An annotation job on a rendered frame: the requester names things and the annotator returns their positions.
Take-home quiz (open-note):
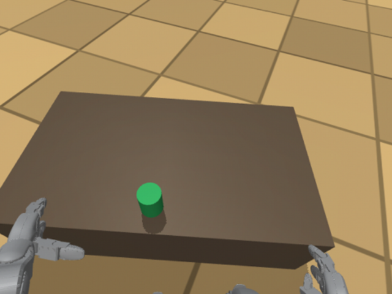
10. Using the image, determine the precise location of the can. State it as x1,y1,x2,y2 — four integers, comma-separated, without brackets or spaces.
137,183,164,217

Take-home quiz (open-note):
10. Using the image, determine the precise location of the left robot hand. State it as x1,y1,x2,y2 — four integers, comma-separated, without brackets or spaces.
7,198,85,261

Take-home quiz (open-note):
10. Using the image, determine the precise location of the right robot hand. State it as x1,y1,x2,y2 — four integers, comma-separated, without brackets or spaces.
300,244,349,294

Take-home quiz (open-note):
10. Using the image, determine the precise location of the left robot arm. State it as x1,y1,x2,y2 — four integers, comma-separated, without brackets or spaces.
0,239,35,294

